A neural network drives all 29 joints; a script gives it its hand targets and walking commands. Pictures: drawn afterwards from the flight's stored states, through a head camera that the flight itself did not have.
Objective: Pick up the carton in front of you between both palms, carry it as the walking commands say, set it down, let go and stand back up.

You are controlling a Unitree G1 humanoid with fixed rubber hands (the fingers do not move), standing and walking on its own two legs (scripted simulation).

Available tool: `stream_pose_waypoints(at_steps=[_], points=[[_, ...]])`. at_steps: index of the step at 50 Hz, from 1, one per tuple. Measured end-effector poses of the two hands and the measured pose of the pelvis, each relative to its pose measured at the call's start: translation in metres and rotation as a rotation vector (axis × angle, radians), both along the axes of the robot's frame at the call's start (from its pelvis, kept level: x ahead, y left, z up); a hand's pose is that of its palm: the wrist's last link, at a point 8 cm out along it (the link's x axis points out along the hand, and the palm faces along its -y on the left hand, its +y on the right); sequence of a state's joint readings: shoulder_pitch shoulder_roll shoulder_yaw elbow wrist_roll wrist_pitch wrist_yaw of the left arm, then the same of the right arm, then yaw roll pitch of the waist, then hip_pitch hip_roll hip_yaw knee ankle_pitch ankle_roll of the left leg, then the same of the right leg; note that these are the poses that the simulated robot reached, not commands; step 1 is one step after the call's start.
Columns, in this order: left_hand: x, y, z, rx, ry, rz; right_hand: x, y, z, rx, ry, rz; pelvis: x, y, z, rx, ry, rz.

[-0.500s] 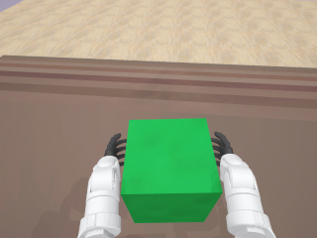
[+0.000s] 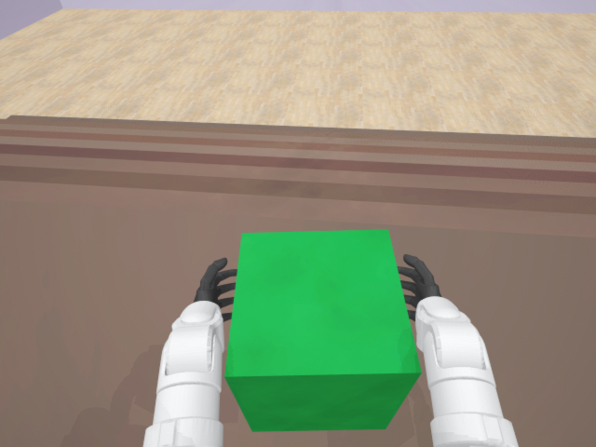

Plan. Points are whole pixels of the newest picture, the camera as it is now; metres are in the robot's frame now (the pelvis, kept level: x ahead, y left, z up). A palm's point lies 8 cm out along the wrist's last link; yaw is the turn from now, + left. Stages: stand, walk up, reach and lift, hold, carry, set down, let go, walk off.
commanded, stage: hold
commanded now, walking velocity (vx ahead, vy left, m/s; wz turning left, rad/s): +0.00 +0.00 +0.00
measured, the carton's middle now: (316, 335) +0.28 +0.00 -0.03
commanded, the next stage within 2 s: carry in 0.56 s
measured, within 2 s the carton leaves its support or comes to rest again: neither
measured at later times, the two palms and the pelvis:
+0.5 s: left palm (205, 312) +0.28 +0.15 +0.05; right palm (431, 309) +0.27 -0.15 +0.05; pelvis -0.02 +0.00 +0.00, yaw +0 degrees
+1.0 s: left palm (223, 234) +0.39 +0.14 +0.08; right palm (424, 230) +0.39 -0.16 +0.08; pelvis +0.11 -0.01 -0.01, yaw -2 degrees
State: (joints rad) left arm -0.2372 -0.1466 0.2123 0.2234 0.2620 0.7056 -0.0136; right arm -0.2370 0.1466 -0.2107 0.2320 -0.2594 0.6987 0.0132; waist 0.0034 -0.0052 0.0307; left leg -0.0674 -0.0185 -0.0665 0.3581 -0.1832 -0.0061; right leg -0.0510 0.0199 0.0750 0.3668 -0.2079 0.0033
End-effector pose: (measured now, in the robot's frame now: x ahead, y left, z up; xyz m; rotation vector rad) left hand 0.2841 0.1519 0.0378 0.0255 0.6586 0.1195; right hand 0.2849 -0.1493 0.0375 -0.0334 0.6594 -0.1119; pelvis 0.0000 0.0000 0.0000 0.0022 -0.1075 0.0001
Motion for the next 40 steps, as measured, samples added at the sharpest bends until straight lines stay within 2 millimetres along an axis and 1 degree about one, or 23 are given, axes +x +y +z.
stream_pose_waypoints(at_steps=[6,13,18,27,30,33,36,40], points=[[-0.005,-0.001,0.012,-0.001,-0.023,-0.003,-0.006,-0.001,0.012,0.003,-0.023,-0.006,-0.002,0.000,0.001,0.000,-0.019,0.001],[-0.010,-0.001,0.009,-0.011,0.003,0.001,-0.012,-0.001,0.009,0.013,0.003,-0.014,-0.010,0.001,-0.001,0.000,-0.036,0.000],[-0.011,-0.001,0.009,-0.019,-0.002,0.007,-0.013,-0.001,0.010,0.020,-0.002,-0.019,-0.014,0.001,-0.002,0.000,-0.037,-0.001],[-0.008,-0.001,0.011,-0.024,-0.009,0.009,-0.010,-0.001,0.011,0.025,-0.008,-0.025,-0.016,0.002,-0.002,0.000,-0.035,-0.002],[-0.005,-0.001,0.012,-0.020,-0.010,0.006,-0.008,-0.001,0.011,0.023,-0.009,-0.024,-0.012,0.002,-0.004,0.001,0.011,-0.008],[0.002,-0.003,0.017,-0.018,-0.021,0.004,-0.001,-0.003,0.016,0.024,-0.021,-0.027,-0.005,0.001,-0.004,0.004,0.061,-0.024],[0.016,-0.009,0.025,-0.018,-0.050,-0.004,0.009,-0.009,0.022,0.032,-0.050,-0.042,0.005,-0.004,-0.008,0.002,0.098,-0.044],[0.038,-0.025,0.036,-0.025,-0.053,-0.011,0.025,-0.024,0.030,0.033,-0.053,-0.057,0.027,-0.014,-0.011,-0.006,0.136,-0.025]])
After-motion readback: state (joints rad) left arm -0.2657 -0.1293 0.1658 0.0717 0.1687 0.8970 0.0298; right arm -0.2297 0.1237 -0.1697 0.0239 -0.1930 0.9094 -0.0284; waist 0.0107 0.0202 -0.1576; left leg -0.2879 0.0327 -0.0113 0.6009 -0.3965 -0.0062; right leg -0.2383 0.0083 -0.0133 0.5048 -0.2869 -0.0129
